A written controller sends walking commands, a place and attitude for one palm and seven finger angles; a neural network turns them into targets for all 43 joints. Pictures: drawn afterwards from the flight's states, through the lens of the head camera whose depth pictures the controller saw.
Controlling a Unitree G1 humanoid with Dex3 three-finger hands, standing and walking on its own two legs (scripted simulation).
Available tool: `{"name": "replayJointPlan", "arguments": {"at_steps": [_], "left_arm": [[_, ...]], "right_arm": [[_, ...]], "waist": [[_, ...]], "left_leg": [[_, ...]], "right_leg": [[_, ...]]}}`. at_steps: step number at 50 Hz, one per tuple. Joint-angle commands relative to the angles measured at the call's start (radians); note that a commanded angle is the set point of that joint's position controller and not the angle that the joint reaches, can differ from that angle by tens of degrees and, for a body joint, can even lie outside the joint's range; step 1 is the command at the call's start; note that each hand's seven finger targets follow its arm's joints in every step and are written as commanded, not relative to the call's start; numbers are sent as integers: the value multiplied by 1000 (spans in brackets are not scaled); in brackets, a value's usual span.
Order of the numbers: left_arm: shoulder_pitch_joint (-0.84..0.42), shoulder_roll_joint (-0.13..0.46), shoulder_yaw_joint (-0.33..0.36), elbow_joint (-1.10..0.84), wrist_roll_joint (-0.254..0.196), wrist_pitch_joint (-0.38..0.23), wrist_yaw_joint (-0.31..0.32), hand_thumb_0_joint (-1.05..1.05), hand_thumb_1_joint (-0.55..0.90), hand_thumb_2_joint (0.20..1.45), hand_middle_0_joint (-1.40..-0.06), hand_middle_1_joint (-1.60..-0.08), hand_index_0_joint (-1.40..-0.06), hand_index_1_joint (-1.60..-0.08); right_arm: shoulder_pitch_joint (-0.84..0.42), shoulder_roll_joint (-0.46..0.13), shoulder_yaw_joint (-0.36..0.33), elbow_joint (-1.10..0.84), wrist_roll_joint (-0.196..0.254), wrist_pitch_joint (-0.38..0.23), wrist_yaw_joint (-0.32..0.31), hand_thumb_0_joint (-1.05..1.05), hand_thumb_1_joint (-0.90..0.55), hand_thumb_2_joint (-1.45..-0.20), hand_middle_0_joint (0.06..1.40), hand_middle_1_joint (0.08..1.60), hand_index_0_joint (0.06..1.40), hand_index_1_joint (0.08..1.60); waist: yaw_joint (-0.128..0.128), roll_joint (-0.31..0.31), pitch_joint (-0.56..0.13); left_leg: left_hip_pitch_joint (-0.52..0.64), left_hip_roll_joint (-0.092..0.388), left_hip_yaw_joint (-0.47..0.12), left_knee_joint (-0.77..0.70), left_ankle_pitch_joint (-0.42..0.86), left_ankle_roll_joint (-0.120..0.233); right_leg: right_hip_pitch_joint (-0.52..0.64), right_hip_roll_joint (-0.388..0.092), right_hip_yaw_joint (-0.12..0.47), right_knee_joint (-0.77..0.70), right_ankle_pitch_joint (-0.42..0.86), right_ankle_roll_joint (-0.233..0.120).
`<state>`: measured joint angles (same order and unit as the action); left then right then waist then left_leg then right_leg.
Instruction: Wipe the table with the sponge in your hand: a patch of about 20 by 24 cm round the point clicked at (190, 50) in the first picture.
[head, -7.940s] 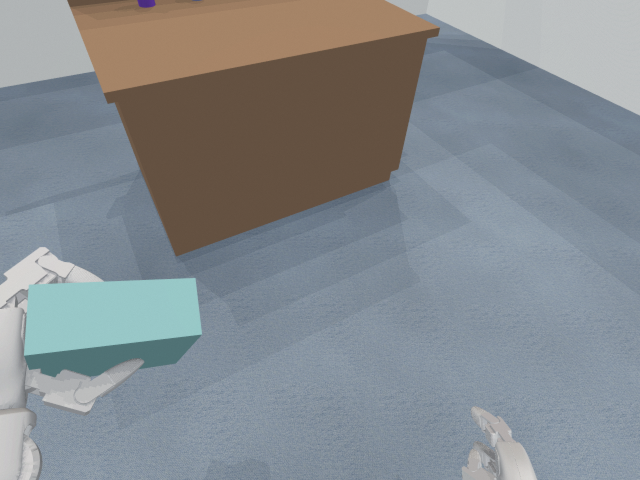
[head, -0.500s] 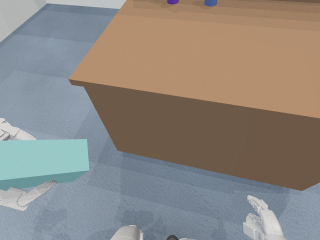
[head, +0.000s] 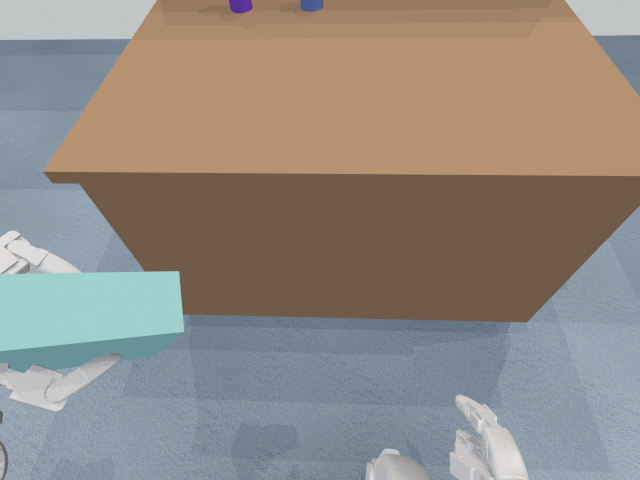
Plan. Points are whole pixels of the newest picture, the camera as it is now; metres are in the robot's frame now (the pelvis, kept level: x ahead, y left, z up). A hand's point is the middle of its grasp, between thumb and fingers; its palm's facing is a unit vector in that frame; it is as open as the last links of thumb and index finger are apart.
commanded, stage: turn to face it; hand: left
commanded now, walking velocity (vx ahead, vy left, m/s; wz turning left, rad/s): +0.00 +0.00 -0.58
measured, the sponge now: (118, 321) +0.22 +0.22 +0.14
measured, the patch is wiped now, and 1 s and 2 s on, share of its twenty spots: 0.00 0.00 0.00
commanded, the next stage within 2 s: take the last steps up to it in 0.46 s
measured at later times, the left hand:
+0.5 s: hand (187, 284) +0.25 +0.15 +0.17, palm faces +0.17 -0.85 -0.50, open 10.1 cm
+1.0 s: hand (249, 293) +0.25 +0.09 +0.17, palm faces +0.13 -0.87 -0.47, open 10.1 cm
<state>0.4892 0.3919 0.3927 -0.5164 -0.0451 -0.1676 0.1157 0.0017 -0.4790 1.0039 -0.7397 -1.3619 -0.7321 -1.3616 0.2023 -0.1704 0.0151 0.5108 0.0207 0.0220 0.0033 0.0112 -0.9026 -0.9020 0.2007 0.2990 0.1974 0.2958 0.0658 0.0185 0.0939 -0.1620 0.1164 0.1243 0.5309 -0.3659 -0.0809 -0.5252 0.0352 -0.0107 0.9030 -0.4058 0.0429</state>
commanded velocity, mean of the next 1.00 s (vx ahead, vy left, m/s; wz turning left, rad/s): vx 0.14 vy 0.07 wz -0.14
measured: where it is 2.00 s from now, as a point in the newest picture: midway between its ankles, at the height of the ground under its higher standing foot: outside the picture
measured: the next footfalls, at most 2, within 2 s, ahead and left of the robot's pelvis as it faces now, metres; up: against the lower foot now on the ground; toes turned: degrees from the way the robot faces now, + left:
right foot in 0.06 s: +0.09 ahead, -0.13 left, +0.00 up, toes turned -5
left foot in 0.36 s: +0.04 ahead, +0.08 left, +0.00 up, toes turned -8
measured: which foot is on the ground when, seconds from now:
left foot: down 0.00-0.08, up 0.10-0.34, down 0.36-0.64, up 0.66-1.00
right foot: up 0.00-0.04, down 0.06-0.38, up 0.40-0.62, down 0.64-1.00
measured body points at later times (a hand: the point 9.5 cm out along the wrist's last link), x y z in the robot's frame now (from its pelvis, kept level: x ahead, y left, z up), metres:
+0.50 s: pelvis -0.02 -0.04 +0.00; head +0.02 -0.04 +0.45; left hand +0.24 +0.20 +0.20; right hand +0.07 -0.33 -0.08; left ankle +0.00 +0.09 -0.73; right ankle -0.02 -0.13 -0.69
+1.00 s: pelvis -0.02 -0.08 +0.01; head +0.01 -0.09 +0.46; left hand +0.23 +0.14 +0.20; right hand +0.03 -0.37 -0.08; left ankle +0.03 +0.04 -0.71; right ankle -0.06 -0.16 -0.73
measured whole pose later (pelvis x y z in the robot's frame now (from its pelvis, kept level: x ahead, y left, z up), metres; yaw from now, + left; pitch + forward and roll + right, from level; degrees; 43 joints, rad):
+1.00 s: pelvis -0.02 -0.08 +0.01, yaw -16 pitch +1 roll +2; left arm 0.54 0.38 0.35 -0.51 -0.01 -0.22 0.16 0.00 -0.48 1.01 -0.74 -1.36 -0.73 -1.36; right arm 0.25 -0.26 -0.04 0.63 -0.01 -0.04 -0.05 0.01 -0.90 -0.90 0.20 0.30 0.20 0.30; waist -0.01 -0.04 0.05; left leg -0.32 0.03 0.12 0.59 -0.33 0.00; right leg -0.22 -0.06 -0.11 0.48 -0.27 -0.03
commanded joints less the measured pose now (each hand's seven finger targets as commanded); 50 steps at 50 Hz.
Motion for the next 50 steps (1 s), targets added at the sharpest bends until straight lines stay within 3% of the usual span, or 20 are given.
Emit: {"name": "replayJointPlan", "arguments": {"at_steps": [1, 2, 4, 5, 8, 13, 16, 17, 19, 21, 23, 26, 30, 31, 33, 35, 37, 39, 45, 50], "left_arm": [[-227, 151, 57, -277, 15, -72, 33, 0, 100, 1300, -1200, -1600, -1200, -1600], [-259, 174, 76, -262, 22, -73, 36, 0, 100, 1300, -1200, -1600, -1200, -1600], [-198, 243, 153, -221, 15, -77, 56, 0, 100, 1300, -1200, -1600, -1200, -1600], [-140, 264, 180, -255, -2, -78, 57, 0, 100, 1300, -1200, -1600, -1200, -1600], [24, 250, 222, -362, -21, -107, 66, 0, 100, 1300, -1200, -1600, -1200, -1600], [135, 231, 251, -317, -23, -108, 67, 0, 100, 1300, -1200, -1600, -1200, -1600], [136, 207, 227, -258, -15, -100, 58, 0, 100, 1300, -1200, -1600, -1200, -1600], [109, 201, 211, -259, -13, -102, 54, 0, 100, 1300, -1200, -1600, -1200, -1600], [77, 190, 197, -266, -5, -109, 43, 0, 100, 1300, -1200, -1600, -1200, -1600], [55, 167, 154, -213, 12, -98, 37, 0, 100, 1300, -1200, -1600, -1200, -1600], [-66, 131, 67, -271, 19, -91, 28, 0, 100, 1300, -1200, -1600, -1200, -1600], [-106, 105, 3, -281, 26, -77, 40, 0, 100, 1300, -1200, -1600, -1200, -1600], [-157, 157, 58, -269, 35, -84, 55, 0, 100, 1300, -1200, -1600, -1200, -1600], [-157, 181, 77, -254, 37, -88, 60, 0, 100, 1300, -1200, -1600, -1200, -1600], [-89, 237, 144, -214, 16, -78, 73, 0, 100, 1300, -1200, -1600, -1200, -1600], [7, 242, 182, -214, 4, -89, 75, 0, 100, 1300, -1200, -1600, -1200, -1600], [79, 193, 169, -180, 6, -107, 64, 0, 100, 1300, -1200, -1600, -1200, -1600], [76, 182, 161, -174, 9, -124, 60, 0, 100, 1300, -1200, -1600, -1200, -1600], [28, 150, 101, -170, 20, -123, 69, 0, 100, 1300, -1200, -1600, -1200, -1600], [-91, 159, 65, -238, 33, -122, 78, 0, 100, 1300, -1200, -1600, -1200, -1600]], "right_arm": [[-40, -180, -67, -118, 5, -112, -13, 0, -900, -900, 200, 300, 200, 300], [-49, -172, -66, -112, 8, -119, -12, 0, -900, -900, 200, 300, 200, 300], [-107, -140, -59, -133, 1, -118, -17, 0, -900, -900, 200, 300, 200, 300], [-110, -144, -73, -123, 1, -102, -21, 0, -900, -900, 200, 300, 200, 300], [-131, -110, -35, -96, -15, -47, -2, 0, -900, -900, 200, 300, 200, 300], [-117, -129, -51, -99, -10, -41, -5, 0, -900, -900, 200, 300, 200, 300], [-81, -137, -55, -93, -5, -42, -13, 0, -900, -900, 200, 300, 200, 300], [-69, -149, -62, -96, -3, -45, -20, 0, -900, -900, 200, 300, 200, 300], [-103, -189, -80, -115, -2, -61, -41, 0, -900, -900, 200, 300, 200, 300], [-95, -157, -72, -106, -13, -79, -49, 0, -900, -900, 200, 300, 200, 300], [-73, -163, -73, -89, -3, -100, -43, 0, -900, -900, 200, 300, 200, 300], [-47, -177, -71, -84, -1, -130, -38, 0, -900, -900, 200, 300, 200, 300], [-64, -173, -67, -73, -6, -156, -39, 0, -900, -900, 200, 300, 200, 300], [-66, -155, -63, -68, -5, -152, -39, 0, -900, -900, 200, 300, 200, 300], [-81, -134, -62, -81, -1, -138, -42, 0, -900, -900, 200, 300, 200, 300], [-112, -113, -43, -57, -11, -116, -47, 0, -900, -900, 200, 300, 200, 300], [-112, -106, -34, -38, -17, -90, -45, 0, -900, -900, 200, 300, 200, 300], [-111, -112, -42, -42, -16, -83, -47, 0, -900, -900, 200, 300, 200, 300], [-82, -126, -63, -49, -22, -110, -56, 0, -900, -900, 200, 300, 200, 300], [-50, -145, -82, -45, -25, -128, -73, 0, -900, -900, 200, 300, 200, 300]], "waist": [[-52, 149, -135], [-47, 51, -166], [-26, -328, -226], [-19, -266, -254], [-36, -13, -326], [-41, -129, -295], [-61, -110, -273], [-69, -83, -264], [-50, 169, -202], [-59, 249, -161], [-57, 178, -141], [-73, 241, -138], [-61, 229, -167], [-69, 112, -189], [-51, -271, -239], [-60, -133, -192], [-72, -70, -181], [-74, -122, -203], [-54, -170, -198], [-74, -52, -166]], "left_leg": [[13, 189, 27, 108, 580, 91], [-45, 145, 42, 269, 478, 65], [-351, -42, -53, 658, -279, -2], [-296, -28, -166, 716, -276, 6], [-300, -32, -155, 588, -146, 5], [-180, -70, -96, 227, -117, 18], [-26, -80, -83, 0, 13, 40], [21, -46, -101, -83, 36, 58], [60, 203, -332, -195, 235, 170], [-104, 321, -369, -243, 338, 250], [-13, 262, -200, -145, 541, 218], [18, 206, -120, -96, 638, 163], [-91, 147, -61, 19, 373, 115], [-150, 95, -27, 117, 200, 92], [-391, -80, -27, 456, -205, 48], [-457, -44, -147, 606, -106, 53], [-465, -31, -136, 583, -25, 44], [-415, -25, -107, 444, -13, 49], [-279, -60, -21, 145, 3, 82], [-10, -74, -2, -102, 55, 109]], "right_leg": [[300, 19, -137, -364, 186, 12], [405, -31, -78, -443, 340, -16], [478, -368, 493, -511, 865, -203], [382, -376, 546, -562, 581, -195], [442, -292, 378, -514, 392, -223], [345, -261, 358, -542, 326, -223], [227, -212, 343, -532, 237, -164], [193, -181, 319, -501, 188, -135], [42, -9, 167, -237, 70, -49], [44, -7, 48, 149, -81, -13], [-3, -41, 14, 95, -49, -6], [100, -26, -79, -127, -21, 1], [361, -39, -120, -442, 160, -14], [425, -121, -34, -494, 258, -50], [508, -390, 431, -594, 389, -200], [478, -413, 420, -626, 310, -240], [465, -361, 262, -609, 403, -221], [470, -349, 177, -603, 440, -209], [454, -361, 171, -615, 285, -206], [299, -292, 120, -508, 63, -135]]}}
